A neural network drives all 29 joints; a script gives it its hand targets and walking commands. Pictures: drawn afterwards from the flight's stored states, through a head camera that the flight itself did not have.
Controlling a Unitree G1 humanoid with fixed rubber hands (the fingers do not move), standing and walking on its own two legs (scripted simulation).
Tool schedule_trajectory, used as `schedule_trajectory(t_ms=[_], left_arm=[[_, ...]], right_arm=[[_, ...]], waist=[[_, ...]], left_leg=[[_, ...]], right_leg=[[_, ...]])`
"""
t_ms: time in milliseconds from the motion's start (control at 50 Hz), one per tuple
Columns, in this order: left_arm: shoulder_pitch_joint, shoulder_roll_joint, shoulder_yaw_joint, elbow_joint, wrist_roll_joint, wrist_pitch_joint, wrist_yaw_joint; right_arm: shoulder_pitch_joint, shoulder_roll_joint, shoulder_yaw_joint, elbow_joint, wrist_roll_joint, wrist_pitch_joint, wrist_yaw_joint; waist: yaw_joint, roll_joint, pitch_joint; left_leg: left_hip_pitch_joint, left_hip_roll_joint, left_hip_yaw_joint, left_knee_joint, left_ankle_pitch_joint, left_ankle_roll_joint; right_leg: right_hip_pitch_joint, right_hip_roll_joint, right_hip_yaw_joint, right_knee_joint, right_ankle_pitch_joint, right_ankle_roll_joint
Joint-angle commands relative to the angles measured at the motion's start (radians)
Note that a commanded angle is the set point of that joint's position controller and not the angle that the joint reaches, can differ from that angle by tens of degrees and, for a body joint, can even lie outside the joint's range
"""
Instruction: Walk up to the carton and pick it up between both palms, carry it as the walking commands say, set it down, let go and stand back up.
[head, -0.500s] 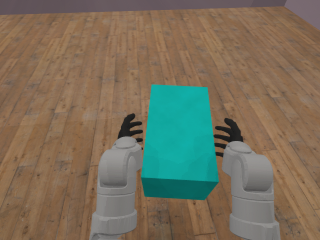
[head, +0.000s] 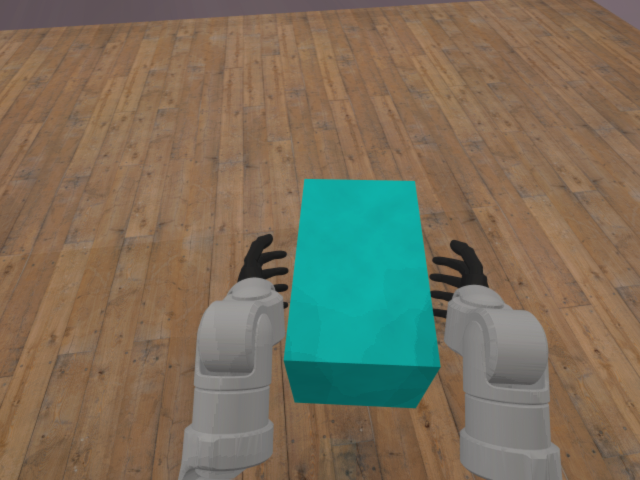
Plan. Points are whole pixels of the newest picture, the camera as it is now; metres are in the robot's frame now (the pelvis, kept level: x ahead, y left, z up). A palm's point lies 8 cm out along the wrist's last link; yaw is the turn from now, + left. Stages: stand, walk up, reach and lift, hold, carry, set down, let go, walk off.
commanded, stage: carry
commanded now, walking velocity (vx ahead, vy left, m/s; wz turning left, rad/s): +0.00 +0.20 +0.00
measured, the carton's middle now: (357, 287) +0.39 -0.01 +0.01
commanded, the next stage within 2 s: none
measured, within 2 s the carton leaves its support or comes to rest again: neither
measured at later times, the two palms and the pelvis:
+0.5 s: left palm (112, 323) +0.28 +0.26 +0.10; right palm (335, 335) +0.26 +0.02 +0.10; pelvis -0.04 +0.15 -0.01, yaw -1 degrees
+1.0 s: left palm out of the picture +0.20 +0.39 +0.10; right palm (183, 429) +0.17 +0.15 +0.11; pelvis -0.12 +0.30 +0.01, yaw -5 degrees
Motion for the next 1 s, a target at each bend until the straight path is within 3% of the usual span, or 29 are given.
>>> schedule_trajectory(t_ms=[0,40,100,180,240,280,300,320,340,360,380,400,420,440,460,480,500,520,540,560,580,620,660,780,860,900,940,960,980], left_arm=[[-0.343,-1.107,-0.483,-0.117,-0.368,-0.033,-0.241],[-0.370,-1.091,-0.508,-0.148,-0.381,-0.031,-0.243],[-0.344,-1.127,-0.507,-0.139,-0.390,-0.043,-0.245],[-0.345,-1.125,-0.513,-0.141,-0.390,-0.048,-0.240],[-0.361,-1.121,-0.528,-0.126,-0.385,-0.034,-0.228],[-0.342,-1.123,-0.523,-0.107,-0.371,-0.021,-0.223],[-0.383,-1.130,-0.536,-0.149,-0.384,-0.027,-0.218],[-0.360,-1.140,-0.531,-0.140,-0.371,-0.024,-0.212],[-0.328,-1.127,-0.509,-0.146,-0.363,-0.019,-0.205],[-0.321,-1.135,-0.481,-0.104,-0.359,-0.026,-0.206],[-0.257,-1.131,-0.452,-0.082,-0.345,-0.025,-0.220],[-0.248,-1.118,-0.468,-0.081,-0.353,-0.015,-0.232],[-0.296,-1.115,-0.486,-0.130,-0.361,-0.010,-0.236],[-0.371,-1.083,-0.491,-0.137,-0.359,-0.004,-0.228],[-0.312,-1.060,-0.463,-0.059,-0.345,0.011,-0.230],[-0.342,-1.066,-0.450,-0.054,-0.334,-0.001,-0.225],[-0.365,-1.063,-0.451,-0.072,-0.339,-0.011,-0.216],[-0.399,-1.062,-0.458,-0.106,-0.346,-0.016,-0.214],[-0.387,-1.058,-0.470,-0.103,-0.343,-0.009,-0.211],[-0.410,-1.078,-0.497,-0.144,-0.361,-0.015,-0.217],[-0.423,-1.111,-0.500,-0.155,-0.374,-0.029,-0.224],[-0.412,-1.148,-0.497,-0.146,-0.385,-0.042,-0.224],[-0.424,-1.147,-0.501,-0.159,-0.399,-0.052,-0.229],[-0.341,-1.088,-0.480,-0.086,-0.351,-0.021,-0.207],[-0.365,-1.078,-0.473,-0.090,-0.363,-0.018,-0.204],[-0.398,-1.088,-0.478,-0.129,-0.367,-0.021,-0.202],[-0.342,-1.106,-0.470,-0.124,-0.354,-0.017,-0.197],[-0.317,-1.113,-0.450,-0.116,-0.346,-0.021,-0.195],[-0.337,-1.133,-0.444,-0.125,-0.364,-0.030,-0.202]], right_arm=[[-0.453,1.070,0.492,-0.153,0.405,-0.055,0.255],[-0.428,1.070,0.474,-0.141,0.399,-0.061,0.257],[-0.395,1.089,0.469,-0.146,0.386,-0.067,0.260],[-0.411,1.068,0.463,-0.193,0.395,-0.081,0.260],[-0.418,1.047,0.440,-0.181,0.393,-0.076,0.257],[-0.409,1.042,0.433,-0.167,0.392,-0.068,0.257],[-0.435,1.045,0.429,-0.181,0.402,-0.071,0.257],[-0.449,1.031,0.432,-0.205,0.403,-0.072,0.253],[-0.454,1.013,0.434,-0.224,0.409,-0.068,0.247],[-0.434,1.015,0.469,-0.213,0.416,-0.061,0.235],[-0.371,1.037,0.475,-0.154,0.406,-0.049,0.236],[-0.386,1.040,0.451,-0.139,0.385,-0.057,0.240],[-0.372,1.050,0.440,-0.126,0.372,-0.063,0.231],[-0.398,1.029,0.449,-0.126,0.372,-0.051,0.235],[-0.353,1.004,0.446,-0.076,0.352,-0.028,0.237],[-0.456,1.010,0.479,-0.120,0.384,-0.026,0.246],[-0.483,1.004,0.475,-0.140,0.405,-0.028,0.246],[-0.518,1.011,0.468,-0.153,0.423,-0.035,0.252],[-0.482,1.009,0.442,-0.117,0.414,-0.035,0.254],[-0.396,1.046,0.414,-0.076,0.387,-0.040,0.256],[-0.413,1.078,0.436,-0.103,0.390,-0.051,0.258],[-0.466,1.074,0.439,-0.163,0.402,-0.067,0.261],[-0.468,1.074,0.442,-0.171,0.410,-0.080,0.260],[-0.419,1.000,0.425,-0.155,0.386,-0.064,0.242],[-0.449,0.991,0.432,-0.173,0.394,-0.062,0.235],[-0.485,1.014,0.441,-0.183,0.409,-0.058,0.236],[-0.459,1.012,0.441,-0.199,0.405,-0.051,0.230],[-0.464,1.007,0.455,-0.220,0.410,-0.054,0.226],[-0.449,1.008,0.475,-0.212,0.418,-0.047,0.221]], waist=[[0.001,-0.086,-0.556],[-0.018,0.229,-0.587],[-0.012,0.117,-0.570],[-0.016,0.117,-0.563],[-0.016,0.148,-0.508],[0.000,0.216,-0.487],[0.009,0.279,-0.500],[0.037,0.340,-0.507],[0.089,0.303,-0.521],[0.056,-0.324,-0.595],[0.030,-0.417,-0.592],[0.007,-0.168,-0.492],[0.009,-0.025,-0.423],[0.016,-0.113,-0.332],[0.013,-0.191,-0.324],[-0.001,-0.282,-0.352],[-0.011,-0.204,-0.402],[-0.010,0.058,-0.433],[-0.021,0.399,-0.443],[-0.018,0.391,-0.462],[-0.011,0.246,-0.478],[-0.012,0.141,-0.539],[-0.016,0.122,-0.574],[-0.019,0.138,-0.463],[-0.018,0.098,-0.484],[-0.006,0.175,-0.487],[0.033,0.307,-0.510],[0.067,0.208,-0.521],[0.057,-0.305,-0.583]], left_leg=[[0.333,0.113,-0.016,-0.329,0.390,0.021],[0.624,0.342,-0.246,-0.210,1.153,0.128],[0.688,0.287,-0.186,-0.166,1.116,0.119],[0.636,0.251,-0.178,-0.229,0.910,0.109],[0.575,0.238,-0.206,-0.341,0.681,0.042],[0.518,0.213,-0.159,-0.400,0.721,-0.078],[0.491,0.177,-0.090,-0.423,0.874,-0.187],[0.300,0.121,0.010,-0.413,1.017,-0.373],[0.178,-0.021,0.175,-0.154,1.100,-0.583],[0.193,0.034,0.035,0.420,0.326,-0.360],[-0.039,0.138,-0.201,0.726,-0.130,-0.247],[-0.106,0.138,-0.341,0.661,-0.131,-0.113],[-0.257,0.086,-0.249,0.542,-0.124,-0.061],[-0.294,0.175,-0.206,0.186,-0.221,-0.028],[-0.135,0.161,-0.078,0.012,-0.153,-0.027],[0.040,0.130,-0.022,-0.087,-0.083,-0.043],[0.179,0.078,0.026,-0.188,0.027,-0.059],[0.309,0.119,-0.056,-0.305,0.288,-0.047],[0.441,0.346,-0.352,-0.312,0.757,0.044],[0.454,0.328,-0.337,-0.263,0.851,0.084],[0.461,0.302,-0.314,-0.239,0.850,0.072],[0.573,0.275,-0.224,-0.185,0.879,0.079],[0.602,0.241,-0.206,-0.181,0.864,0.095],[0.457,0.252,-0.294,-0.394,0.314,0.097],[0.461,0.249,-0.277,-0.444,0.291,0.063],[0.400,0.211,-0.190,-0.517,0.291,-0.027],[0.172,0.115,-0.017,-0.534,0.451,-0.288],[0.102,-0.006,0.126,-0.338,0.355,-0.419],[0.080,0.015,0.027,0.208,0.034,-0.272]], right_leg=[[0.152,-0.103,0.026,0.102,0.386,-0.038],[-0.214,0.040,-0.024,0.360,-0.369,0.021],[-0.307,0.064,0.044,0.473,-0.355,-0.017],[-0.274,0.075,0.044,0.477,-0.288,-0.025],[-0.245,0.109,0.004,0.438,-0.268,-0.027],[-0.171,0.116,-0.047,0.349,-0.295,-0.028],[-0.078,0.136,-0.115,0.244,-0.327,-0.029],[0.164,0.133,-0.153,0.035,-0.390,-0.057],[0.375,0.104,-0.235,-0.261,-0.291,-0.130],[0.353,-0.145,0.029,-0.306,0.157,-0.148],[0.376,-0.424,0.393,-0.187,0.223,-0.239],[0.216,-0.383,0.415,-0.128,0.299,-0.235],[0.334,-0.316,0.312,-0.071,0.560,-0.172],[0.308,-0.312,0.238,-0.035,0.670,-0.119],[0.229,-0.278,0.164,-0.065,0.675,-0.118],[0.140,-0.231,0.115,-0.041,0.567,-0.104],[0.103,-0.172,0.041,0.035,0.402,-0.070],[-0.015,-0.089,-0.018,0.175,0.087,-0.028],[-0.280,0.083,-0.092,0.418,-0.403,0.036],[-0.286,0.092,-0.001,0.523,-0.460,-0.004],[-0.289,0.087,0.054,0.586,-0.405,-0.017],[-0.332,0.067,0.068,0.621,-0.307,-0.018],[-0.306,0.084,0.065,0.587,-0.271,-0.022],[-0.244,0.122,0.037,0.462,-0.248,-0.030],[-0.191,0.137,0.016,0.377,-0.250,-0.042],[-0.059,0.165,-0.062,0.234,-0.288,-0.054],[0.302,0.187,-0.165,-0.051,-0.328,-0.098],[0.468,0.124,-0.205,-0.300,-0.158,-0.147],[0.425,-0.108,0.085,-0.257,0.067,-0.174]])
